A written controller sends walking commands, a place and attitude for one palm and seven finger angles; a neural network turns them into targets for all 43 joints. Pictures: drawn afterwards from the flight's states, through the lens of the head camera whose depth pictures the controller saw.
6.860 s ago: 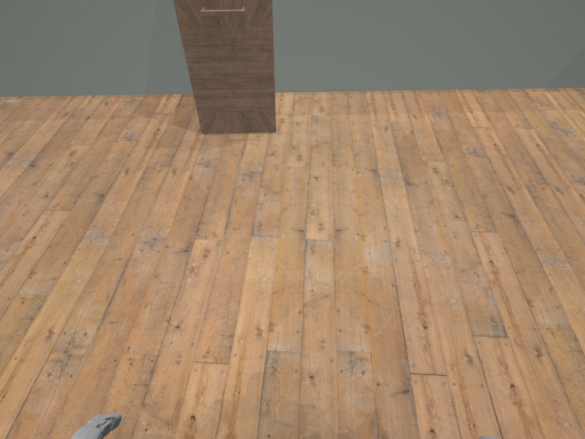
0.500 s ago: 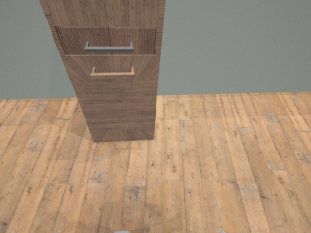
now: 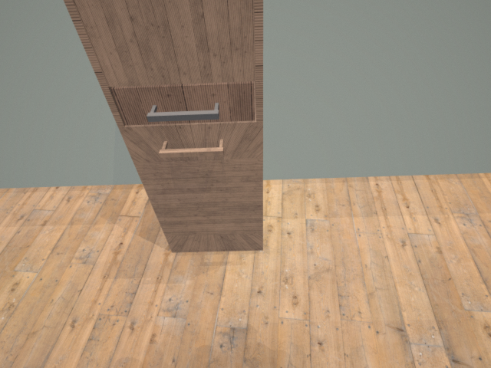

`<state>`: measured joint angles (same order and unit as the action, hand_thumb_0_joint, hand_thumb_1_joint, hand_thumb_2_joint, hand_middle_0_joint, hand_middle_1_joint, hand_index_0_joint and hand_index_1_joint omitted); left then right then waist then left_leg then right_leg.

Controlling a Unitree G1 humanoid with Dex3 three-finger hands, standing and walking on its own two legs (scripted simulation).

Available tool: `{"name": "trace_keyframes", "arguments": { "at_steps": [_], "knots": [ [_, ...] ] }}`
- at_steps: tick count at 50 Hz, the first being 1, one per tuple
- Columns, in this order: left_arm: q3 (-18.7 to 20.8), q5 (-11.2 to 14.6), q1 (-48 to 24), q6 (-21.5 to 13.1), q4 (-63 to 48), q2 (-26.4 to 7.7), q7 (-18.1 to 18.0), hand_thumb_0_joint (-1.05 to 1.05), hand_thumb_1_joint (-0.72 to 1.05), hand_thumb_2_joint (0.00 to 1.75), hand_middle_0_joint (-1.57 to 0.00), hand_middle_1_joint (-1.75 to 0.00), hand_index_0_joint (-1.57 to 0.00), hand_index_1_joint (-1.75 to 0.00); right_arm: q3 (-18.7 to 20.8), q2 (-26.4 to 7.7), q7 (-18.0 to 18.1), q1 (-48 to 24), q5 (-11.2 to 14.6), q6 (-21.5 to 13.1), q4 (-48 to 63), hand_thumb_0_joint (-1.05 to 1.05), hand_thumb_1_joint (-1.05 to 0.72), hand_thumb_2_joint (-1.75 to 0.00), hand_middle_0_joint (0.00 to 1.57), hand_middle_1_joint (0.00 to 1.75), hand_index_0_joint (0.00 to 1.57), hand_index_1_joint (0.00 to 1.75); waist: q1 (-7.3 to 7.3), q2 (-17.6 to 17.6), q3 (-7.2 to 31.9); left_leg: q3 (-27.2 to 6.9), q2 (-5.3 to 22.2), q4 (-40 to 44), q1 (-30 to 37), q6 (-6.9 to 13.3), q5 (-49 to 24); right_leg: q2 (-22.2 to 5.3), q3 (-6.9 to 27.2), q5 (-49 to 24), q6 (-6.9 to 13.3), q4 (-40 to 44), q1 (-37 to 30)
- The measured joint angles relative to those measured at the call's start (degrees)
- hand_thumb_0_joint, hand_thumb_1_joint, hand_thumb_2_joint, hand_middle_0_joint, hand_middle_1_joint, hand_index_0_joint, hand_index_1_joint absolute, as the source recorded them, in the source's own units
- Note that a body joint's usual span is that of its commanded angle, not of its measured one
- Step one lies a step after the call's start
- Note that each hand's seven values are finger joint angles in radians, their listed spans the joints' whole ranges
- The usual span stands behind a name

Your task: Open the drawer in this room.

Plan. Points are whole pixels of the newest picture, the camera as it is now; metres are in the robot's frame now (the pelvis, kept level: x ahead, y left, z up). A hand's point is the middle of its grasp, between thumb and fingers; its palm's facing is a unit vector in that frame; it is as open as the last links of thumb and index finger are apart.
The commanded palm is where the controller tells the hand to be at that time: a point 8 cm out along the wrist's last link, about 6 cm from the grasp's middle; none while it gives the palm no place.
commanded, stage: take the last steps up to it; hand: left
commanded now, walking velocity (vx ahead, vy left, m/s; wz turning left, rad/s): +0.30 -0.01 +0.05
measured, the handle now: (184, 111) +0.74 +0.21 +0.02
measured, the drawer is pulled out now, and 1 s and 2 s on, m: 0.00 0.00 0.00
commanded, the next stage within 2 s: come to a stop and stand still in 0.62 s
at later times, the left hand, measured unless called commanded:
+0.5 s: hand out of the picture +0.08 +0.22 -0.18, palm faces +0.06 -0.98 -0.16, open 7.4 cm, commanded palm none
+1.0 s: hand (176, 296) +0.30 +0.18 -0.17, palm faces +0.03 -0.97 -0.26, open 7.2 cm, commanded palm none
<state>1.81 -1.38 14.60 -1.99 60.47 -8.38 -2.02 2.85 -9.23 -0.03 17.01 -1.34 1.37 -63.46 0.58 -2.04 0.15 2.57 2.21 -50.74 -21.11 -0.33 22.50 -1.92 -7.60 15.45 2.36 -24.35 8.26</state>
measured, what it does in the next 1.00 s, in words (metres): walks ahead: left foot, then right foot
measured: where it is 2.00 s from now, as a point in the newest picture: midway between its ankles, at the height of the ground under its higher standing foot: outside the picture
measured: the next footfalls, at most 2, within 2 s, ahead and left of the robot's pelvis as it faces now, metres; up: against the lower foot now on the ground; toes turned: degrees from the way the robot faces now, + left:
left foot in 0.30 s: +0.11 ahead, +0.16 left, +0.00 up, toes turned +11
right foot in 0.70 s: +0.30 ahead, -0.10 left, +0.00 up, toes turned -9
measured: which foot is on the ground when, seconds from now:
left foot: up 0.00-0.28, down 0.30-0.70, up 0.72-1.00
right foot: down 0.00-0.30, up 0.32-0.68, down 0.70-1.00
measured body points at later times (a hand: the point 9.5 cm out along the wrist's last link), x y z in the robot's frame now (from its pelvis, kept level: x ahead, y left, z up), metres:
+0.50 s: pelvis +0.12 +0.05 +0.00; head +0.14 +0.05 +0.45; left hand +0.07 +0.27 -0.17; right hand +0.14 -0.19 -0.15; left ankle +0.08 +0.15 -0.74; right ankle +0.11 -0.08 -0.68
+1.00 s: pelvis +0.24 +0.00 +0.00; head +0.28 -0.03 +0.44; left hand +0.30 +0.23 -0.15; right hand +0.28 -0.24 -0.17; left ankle +0.22 +0.13 -0.68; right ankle +0.26 -0.09 -0.74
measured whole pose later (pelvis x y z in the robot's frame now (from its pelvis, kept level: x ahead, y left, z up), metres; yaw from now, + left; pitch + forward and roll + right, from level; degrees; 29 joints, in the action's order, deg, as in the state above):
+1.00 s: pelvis +0.24 +0.00 +0.00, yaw +0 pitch +0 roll +1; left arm 1.9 -1.4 8.5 -0.3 58.6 -8.4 -2.3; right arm 3.3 -11.0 1.4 9.6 -0.3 2.7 -60.4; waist -0.5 -2.2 -5.8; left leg 1.5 1.4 -55.9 -25.3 -3.0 24.9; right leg -2.1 -8.4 11.9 3.2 -26.9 15.0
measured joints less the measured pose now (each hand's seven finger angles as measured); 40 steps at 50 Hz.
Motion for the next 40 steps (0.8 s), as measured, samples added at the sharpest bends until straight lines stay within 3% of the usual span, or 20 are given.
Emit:
{"name": "trace_keyframes", "arguments": {
  "at_steps": [6,14,18,21,25,30,35,37,40],
  "knots": [
    [-0.1,-0.3,5.5,-1.0,2.6,0.7,0.7,0.0,0.92,0.9,-0.2,-0.3,-0.2,-0.3,0.6,-0.8,-0.5,-1.2,0.0,-0.4,0.4,0.0,-0.91,-0.89,0.2,0.3,0.2,0.3,-1.31,0.4,-0.8,0.7,3.0,0.4,-2.1,-0.8,-2.9,0.0,-1.9,-0.2,-0.3,3.5,-2.9],
    [0.0,-0.3,12.6,-0.1,7.2,1.1,1.3,0.0,0.91,0.9,-0.2,-0.3,-0.2,-0.3,0.1,-0.9,-0.6,-5.6,0.2,-2.3,2.7,0.0,-0.91,-0.89,0.2,0.3,0.19,0.3,-3.84,2.4,-2.1,4.5,2.4,18.0,3.5,0.1,-5.6,-1.0,-2.3,4.6,-2.9,0.0,-4.1],
    [0.0,-0.2,12.5,1.8,8.8,0.8,1.8,0.0,0.91,0.9,-0.2,-0.3,-0.2,-0.3,-0.4,0.4,0.3,-6.5,-0.1,-4.7,4.1,0.0,-0.91,-0.89,0.2,0.3,0.2,0.3,-3.3,4.1,-2.8,6.6,1.4,17.8,5.9,1.4,-5.2,-2.1,1.5,12.4,-1.7,-22.3,4.5],
    [0.4,-0.4,9.8,2.1,8.1,0.4,2.2,0.01,0.91,0.9,-0.2,-0.3,-0.2,-0.3,0.0,0.7,1.6,-5.1,0.2,-5.4,4.3,-0.01,-0.93,-0.89,0.2,0.3,0.2,0.3,-2.07,4.0,-2.6,7.4,0.8,21.9,9.6,1.2,-5.4,-2.6,2.5,8.8,-1.5,-34.4,12.3],
    [1.0,-0.4,4.3,1.5,4.9,-0.8,2.2,0.01,0.91,0.9,-0.2,-0.3,-0.19,-0.3,-0.5,0.5,1.9,-2.0,0.1,-5.5,2.5,-0.01,-0.94,-0.89,0.2,0.3,0.2,0.3,-1.21,3.9,-2.7,7.6,-0.1,27.6,14.3,1.2,-6.5,-3.9,2.9,3.6,-2.5,-34.2,18.5],
    [1.4,-0.2,-2.6,1.4,1.0,-2.1,2.1,0.0,0.92,0.9,-0.2,-0.3,-0.19,-0.3,-0.7,1.2,1.5,2.0,-0.2,-4.5,0.0,-0.01,-0.92,-0.89,0.2,0.3,0.2,0.3,-0.06,3.3,-3.2,7.7,0.1,29.6,18.3,-0.4,-4.8,-4.5,2.4,0.3,-2.9,-22.2,19.5],
    [1.5,-0.3,-6.5,-0.1,-1.3,-2.7,2.4,0.0,0.92,0.9,-0.2,-0.3,-0.19,-0.3,-0.4,1.0,1.1,4.8,-0.2,-3.3,-1.8,0.0,-0.91,-0.89,0.2,0.3,0.2,0.3,1.36,0.8,-3.9,7.5,2.7,21.7,18.8,-2.7,2.4,-2.4,0.4,-3.7,-1.4,-10.4,14.4],
    [1.2,-0.2,-7.4,-1.3,-1.7,-2.2,2.2,0.0,0.92,0.9,-0.2,-0.3,-0.19,-0.3,-0.4,0.5,0.9,4.4,0.3,-2.3,-2.4,0.0,-0.91,-0.89,0.2,0.3,0.2,0.3,1.56,-0.7,-4.7,4.4,3.6,8.4,13.8,-1.0,6.9,-1.4,-0.8,-1.6,0.3,-13.1,14.2],
    [0.6,0.2,-7.2,-1.5,-1.9,-1.3,1.4,0.0,0.92,0.9,-0.2,-0.3,-0.19,-0.3,-0.4,0.2,1.0,2.5,0.8,-1.3,-2.3,0.0,-0.91,-0.89,0.2,0.3,0.2,0.3,1.11,-0.8,-5.0,1.3,2.0,-7.1,6.2,0.0,7.1,-0.6,-1.3,-0.9,0.8,-10.3,11.1]
  ]
}}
